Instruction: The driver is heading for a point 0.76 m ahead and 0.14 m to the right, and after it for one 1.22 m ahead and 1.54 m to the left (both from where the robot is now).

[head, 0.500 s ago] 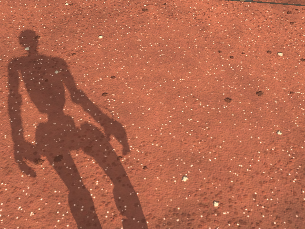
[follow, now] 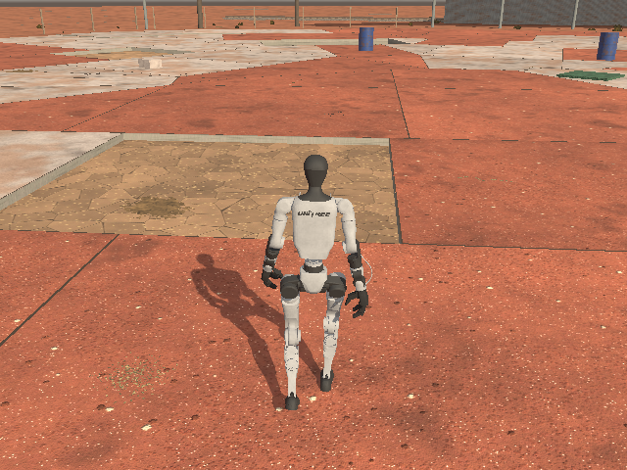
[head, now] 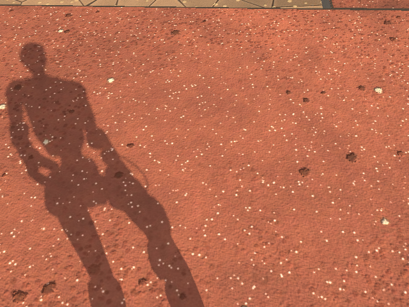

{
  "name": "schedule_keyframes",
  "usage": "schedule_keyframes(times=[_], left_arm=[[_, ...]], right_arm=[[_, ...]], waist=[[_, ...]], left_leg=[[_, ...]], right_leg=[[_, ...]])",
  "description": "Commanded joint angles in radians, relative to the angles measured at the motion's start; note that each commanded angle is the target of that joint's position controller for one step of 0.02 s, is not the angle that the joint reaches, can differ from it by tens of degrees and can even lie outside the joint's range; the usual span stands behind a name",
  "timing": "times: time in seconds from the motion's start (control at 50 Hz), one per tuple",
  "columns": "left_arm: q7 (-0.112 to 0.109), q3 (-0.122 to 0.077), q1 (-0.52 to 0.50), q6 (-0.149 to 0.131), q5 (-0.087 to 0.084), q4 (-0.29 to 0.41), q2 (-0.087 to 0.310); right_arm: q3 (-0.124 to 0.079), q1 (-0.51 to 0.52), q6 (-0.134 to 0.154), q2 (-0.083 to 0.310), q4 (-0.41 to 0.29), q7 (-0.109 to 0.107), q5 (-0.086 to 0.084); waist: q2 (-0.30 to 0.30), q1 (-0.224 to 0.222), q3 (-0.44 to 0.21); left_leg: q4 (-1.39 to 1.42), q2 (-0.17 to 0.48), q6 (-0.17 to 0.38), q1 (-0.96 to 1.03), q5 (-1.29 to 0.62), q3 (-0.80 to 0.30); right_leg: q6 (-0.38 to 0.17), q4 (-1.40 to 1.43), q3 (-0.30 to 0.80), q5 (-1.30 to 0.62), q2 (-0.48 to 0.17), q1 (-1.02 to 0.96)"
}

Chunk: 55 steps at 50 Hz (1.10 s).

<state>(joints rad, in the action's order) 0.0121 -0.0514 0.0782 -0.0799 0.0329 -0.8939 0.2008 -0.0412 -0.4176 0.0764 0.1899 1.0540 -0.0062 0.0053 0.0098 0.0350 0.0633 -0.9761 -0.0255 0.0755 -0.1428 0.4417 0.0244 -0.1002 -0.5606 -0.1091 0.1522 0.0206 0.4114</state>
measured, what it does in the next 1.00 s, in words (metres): walks ahead, turning right: left foot, then right foot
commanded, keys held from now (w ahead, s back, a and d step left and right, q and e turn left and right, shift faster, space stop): w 0.36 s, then w+e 0.32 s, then e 0.32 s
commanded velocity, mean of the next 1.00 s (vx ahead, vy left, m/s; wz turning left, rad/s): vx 0.43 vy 0.00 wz -0.25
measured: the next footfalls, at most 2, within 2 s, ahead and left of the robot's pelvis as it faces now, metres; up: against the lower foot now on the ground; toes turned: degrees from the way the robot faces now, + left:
left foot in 0.50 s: +0.43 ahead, +0.11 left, +0.00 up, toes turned +2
right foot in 1.00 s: +0.60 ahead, -0.10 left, +0.00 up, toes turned -22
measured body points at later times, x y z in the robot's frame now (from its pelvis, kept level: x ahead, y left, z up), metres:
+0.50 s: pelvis +0.27 +0.02 +0.00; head +0.30 +0.03 +0.45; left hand +0.17 +0.25 -0.14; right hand +0.47 -0.20 -0.11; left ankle +0.39 +0.11 -0.73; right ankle +0.09 -0.07 -0.72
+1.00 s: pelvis +0.48 +0.00 +0.00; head +0.52 -0.02 +0.44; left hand +0.69 +0.18 -0.13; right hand +0.41 -0.24 -0.15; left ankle +0.40 +0.11 -0.72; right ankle +0.57 -0.08 -0.73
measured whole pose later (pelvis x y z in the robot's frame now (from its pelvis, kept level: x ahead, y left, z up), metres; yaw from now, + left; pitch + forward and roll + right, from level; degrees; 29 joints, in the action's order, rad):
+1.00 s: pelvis +0.48 +0.00 +0.00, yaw -17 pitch +0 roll +2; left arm 0.03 -0.05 0.10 -0.03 0.05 -0.84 0.20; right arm -0.06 -0.34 0.06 0.20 0.96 -0.04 0.01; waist -0.01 0.02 0.08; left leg -0.64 0.07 0.01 -0.09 0.46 0.32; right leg -0.13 -0.55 -0.11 0.10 0.02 0.43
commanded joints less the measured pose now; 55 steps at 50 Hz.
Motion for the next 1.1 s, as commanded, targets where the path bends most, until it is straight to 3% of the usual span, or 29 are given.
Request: schedule_keyframes(times=[0.02, 0.06, 0.12, 0.16, 0.26, 0.38, 0.44, 0.46, 0.48, 0.5, 0.52, 0.54, 0.56, 0.58, 0.6, 0.62, 0.68, 0.72, 0.76, 0.82, 0.88, 0.94, 0.96, 0.98, 1.0, 1.02, 1.04, 1.08, 1.1], left_arm=[[0.001, -0.032, 0.186, 0.002, -0.016, -0.03, 0.117], [-0.007, -0.014, 0.174, -0.01, -0.02, -0.053, 0.061], [-0.012, -0.015, 0.252, -0.03, -0.024, -0.089, 0.087], [-0.012, -0.017, 0.285, -0.032, -0.025, -0.098, 0.108], [-0.012, -0.008, 0.37, -0.028, -0.025, -0.116, 0.1], [-0.023, -0.005, 0.465, -0.023, -0.014, -0.153, 0.104], [-0.031, -0.012, 0.432, -0.016, -0.007, -0.153, 0.131], [-0.032, -0.015, 0.404, -0.015, -0.006, -0.147, 0.143], [-0.028, -0.017, 0.38, -0.013, -0.009, -0.142, 0.15], [-0.024, -0.011, 0.366, -0.014, -0.021, -0.129, 0.133], [-0.016, 0.01, 0.417, -0.015, -0.057, -0.088, 0.048], [-0.022, -0.004, 0.477, -0.007, -0.056, -0.096, 0.066], [-0.025, -0.02, 0.407, 0.005, -0.035, -0.093, 0.117], [-0.018, -0.018, 0.339, 0.006, -0.029, -0.079, 0.095], [-0.012, -0.017, 0.32, 0.011, -0.026, -0.076, 0.067], [-0.005, -0.02, 0.315, 0.024, -0.01, -0.07, 0.063], [0.014, -0.022, 0.302, 0.056, -0.004, -0.055, 0.037], [0.016, -0.024, 0.249, 0.067, -0.004, -0.031, 0.036], [0.017, -0.019, 0.197, 0.07, -0.003, -0.003, 0.031], [0.027, -0.003, 0.092, 0.067, -0.007, 0.04, 0.012], [0.032, -0.001, 0.054, 0.069, 0.002, 0.065, 0.029], [0.028, -0.016, 0.117, 0.064, 0.012, 0.066, 0.072], [0.024, -0.025, 0.169, 0.057, 0.014, 0.055, 0.087], [0.014, -0.035, 0.252, 0.042, 0.019, 0.034, 0.105], [0.0, -0.061, 0.3, 0.028, 0.023, 0.036, 0.205], [-0.007, -0.089, 0.264, 0.042, 0.001, 0.058, 0.315], [-0.01, -0.09, 0.298, 0.063, -0.041, 0.075, 0.297], [-0.021, -0.06, 0.155, 0.086, -0.036, 0.095, 0.186], [-0.026, -0.051, 0.128, 0.09, -0.038, 0.098, 0.155]], right_arm=[[-0.023, 0.033, 0.018, 0.1, -0.086, 0.006, 0.003], [-0.022, 0.021, -0.004, 0.069, -0.08, 0.016, 0.027], [-0.022, 0.041, -0.031, 0.052, -0.087, 0.03, 0.034], [-0.022, 0.128, -0.04, 0.06, -0.117, 0.034, 0.034], [-0.013, 0.327, -0.039, 0.061, -0.184, 0.038, 0.021], [-0.003, 0.482, -0.028, 0.064, -0.243, 0.035, 0.018], [-0.01, 0.452, -0.011, 0.085, -0.254, 0.031, 0.015], [-0.017, 0.381, -0.004, 0.098, -0.235, 0.024, 0.015], [-0.028, 0.245, 0.006, 0.116, -0.192, 0.015, 0.018], [-0.046, 0.07, 0.019, 0.162, -0.142, 0.003, 0.036], [-0.072, -0.063, 0.024, 0.27, -0.136, -0.008, 0.066], [-0.079, -0.031, 0.006, 0.287, -0.14, 0.004, 0.044], [-0.062, 0.084, -0.003, 0.214, -0.164, 0.008, 0.025], [-0.042, 0.164, 0.001, 0.141, -0.177, 0.01, 0.018], [-0.032, 0.197, 0.007, 0.106, -0.175, 0.009, 0.02], [-0.026, 0.194, 0.014, 0.086, -0.162, 0.003, 0.016], [-0.026, 0.135, 0.038, 0.091, -0.136, -0.003, 0.009], [-0.027, 0.115, 0.048, 0.106, -0.131, -0.007, 0.007], [-0.025, 0.101, 0.047, 0.105, -0.125, -0.012, 0.009], [-0.023, 0.103, 0.036, 0.119, -0.128, -0.019, 0.006], [-0.032, 0.07, 0.022, 0.149, -0.121, -0.028, 0.002], [-0.046, 0.083, -0.001, 0.175, -0.129, -0.042, 0.0], [-0.051, 0.089, -0.012, 0.182, -0.136, -0.042, 0.0], [-0.055, 0.098, -0.024, 0.19, -0.144, -0.038, -0.003], [-0.055, 0.06, -0.028, 0.184, -0.171, -0.033, -0.002], [-0.036, -0.032, -0.043, 0.084, -0.211, -0.024, -0.006], [-0.035, 0.022, -0.057, 0.116, -0.215, -0.022, 0.015], [-0.036, 0.141, -0.062, 0.117, -0.237, -0.025, 0.011], [-0.041, 0.157, -0.067, 0.133, -0.245, -0.028, 0.024]], waist=[[-0.029, -0.067, -0.086], [-0.059, -0.013, -0.044], [-0.062, 0.004, -0.038], [-0.058, -0.007, -0.009], [-0.061, -0.053, 0.029], [-0.075, -0.1, 0.051], [-0.081, -0.062, 0.038], [-0.087, -0.027, 0.004], [-0.07, 0.033, -0.066], [-0.03, 0.097, -0.174], [0.132, 0.102, -0.331], [0.226, 0.06, -0.395], [0.089, 0.02, -0.246], [0.03, 0.005, -0.118], [0.031, -0.019, -0.057], [0.061, -0.04, -0.029], [0.065, -0.064, -0.028], [0.05, -0.073, -0.005], [0.065, -0.079, 0.0], [0.093, -0.058, 0.002], [0.1, -0.038, -0.029], [0.116, -0.064, -0.072], [0.1, -0.083, -0.105], [0.046, -0.127, -0.154], [-0.09, -0.139, -0.227], [-0.237, -0.048, -0.314], [-0.096, -0.104, -0.386], [-0.021, -0.063, -0.138], [-0.034, -0.041, -0.092]], left_leg=[[-0.283, 0.074, 0.024, -0.464, -0.113, -0.076], [-0.187, 0.114, 0.006, -0.375, -0.158, -0.069], [-0.131, 0.121, -0.021, -0.378, -0.194, -0.04], [-0.072, 0.14, -0.039, -0.452, -0.26, -0.024], [0.161, 0.139, -0.066, -0.527, -0.401, 0.014], [0.351, 0.095, -0.033, -0.516, -0.411, 0.048], [0.417, 0.063, -0.002, -0.436, -0.31, 0.043], [0.445, 0.033, 0.011, -0.328, -0.273, 0.051], [0.508, 0.003, 0.028, -0.155, -0.295, 0.066], [0.528, 0.071, 0.057, 0.116, -0.33, 0.002], [0.571, 0.365, 0.125, 0.414, -0.193, -0.361], [0.693, 0.491, 0.185, 0.451, -0.182, -0.663], [0.71, 0.45, 0.158, 0.307, -0.1, -0.539], [0.754, 0.405, 0.132, 0.155, -0.106, -0.4], [0.794, 0.358, 0.093, 0.058, -0.149, -0.293], [0.812, 0.324, 0.069, 0.0, -0.211, -0.212], [0.835, 0.299, 0.057, -0.021, -0.356, -0.079], [0.812, 0.298, 0.062, -0.012, -0.621, 0.009], [0.771, 0.276, 0.062, -0.009, -0.836, 0.103], [0.73, 0.241, 0.05, -0.019, -0.907, 0.2], [0.66, 0.27, 0.048, 0.068, -0.966, 0.219], [0.492, 0.302, 0.038, 0.133, -1.086, 0.216], [0.371, 0.301, 0.03, 0.143, -1.071, 0.217], [0.181, 0.278, -0.004, 0.109, -0.958, 0.233], [-0.091, 0.214, -0.056, -0.069, -0.564, 0.238], [-0.413, 0.013, -0.107, -0.374, 0.263, 0.167], [-0.445, 0.036, -0.11, -0.414, 0.224, -0.016], [-0.338, 0.094, -0.107, -0.46, 0.061, -0.041], [-0.264, 0.108, -0.107, -0.44, 0.007, -0.046]], right_leg=[[-0.16, 0.341, 0.48, 0.038, -0.338, -0.406], [-0.102, 0.384, 0.332, -0.063, -0.255, -0.275], [-0.107, 0.414, 0.258, -0.166, -0.231, -0.255], [-0.109, 0.447, 0.233, -0.151, -0.223, -0.266], [-0.093, 0.462, 0.176, -0.241, -0.196, -0.338], [-0.099, 0.406, 0.16, -0.393, -0.228, -0.49], [-0.092, 0.309, 0.183, -0.574, -0.251, -0.538], [-0.078, 0.234, 0.179, -0.695, -0.243, -0.523], [-0.061, 0.087, 0.161, -0.749, -0.211, -0.491], [-0.042, -0.125, 0.135, -0.596, -0.161, -0.342], [0.0, -0.469, 0.071, -0.141, -0.043, -0.044], [-0.001, -0.678, 0.115, 0.36, 0.052, 0.13], [-0.011, -0.73, 0.17, 0.288, -0.027, 0.179], [-0.008, -0.698, 0.167, 0.211, -0.064, 0.183], [-0.006, -0.648, 0.163, 0.165, -0.094, 0.156], [0.002, -0.615, 0.162, 0.145, -0.112, 0.131], [0.018, -0.602, 0.142, 0.084, -0.121, 0.138], [0.035, -0.571, 0.122, 0.034, -0.121, 0.191], [0.05, -0.472, 0.088, -0.023, -0.111, 0.2], [0.049, -0.234, 0.022, -0.134, -0.078, 0.117], [0.031, -0.121, -0.018, -0.136, -0.047, 0.066], [-0.015, -0.068, -0.026, -0.002, -0.004, -0.009], [-0.035, -0.023, -0.025, 0.018, 0.019, -0.061], [-0.059, 0.088, -0.012, -0.084, 0.034, -0.173], [-0.107, 0.102, 0.193, -0.509, -0.131, -0.361], [-0.312, 0.043, 0.567, -1.08, -0.41, -0.571], [-0.351, 0.127, 0.607, -0.834, -0.408, -0.529], [-0.263, 0.235, 0.473, -0.426, -0.305, -0.281], [-0.214, 0.257, 0.428, -0.364, -0.25, -0.217]])
Velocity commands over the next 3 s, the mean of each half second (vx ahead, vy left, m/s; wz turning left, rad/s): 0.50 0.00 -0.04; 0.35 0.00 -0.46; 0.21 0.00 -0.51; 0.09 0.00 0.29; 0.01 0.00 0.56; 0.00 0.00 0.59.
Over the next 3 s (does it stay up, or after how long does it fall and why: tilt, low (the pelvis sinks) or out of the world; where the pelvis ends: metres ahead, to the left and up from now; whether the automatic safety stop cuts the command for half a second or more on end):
stays up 0.62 -0.03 0.01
